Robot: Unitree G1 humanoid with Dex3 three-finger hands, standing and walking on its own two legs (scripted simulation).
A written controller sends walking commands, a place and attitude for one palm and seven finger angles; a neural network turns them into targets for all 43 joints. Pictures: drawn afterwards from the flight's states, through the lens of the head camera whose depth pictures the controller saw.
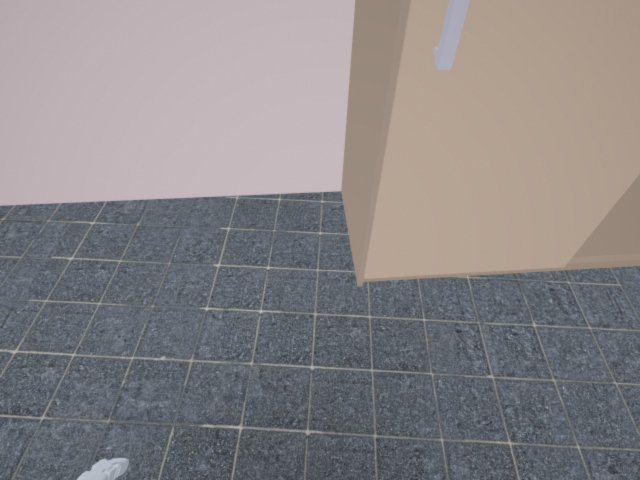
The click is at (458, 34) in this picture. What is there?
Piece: wardrobe's sliding door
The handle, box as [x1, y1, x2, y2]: [433, 0, 469, 69]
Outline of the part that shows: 469,0 449,0 439,45 437,47 434,47 433,50 436,57 434,63 438,69 450,69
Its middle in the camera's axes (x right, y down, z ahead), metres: +0.25 -0.45 +0.73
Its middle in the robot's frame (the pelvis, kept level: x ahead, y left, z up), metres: +0.89 -0.20 +0.23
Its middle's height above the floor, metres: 1.00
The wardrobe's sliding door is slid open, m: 0.00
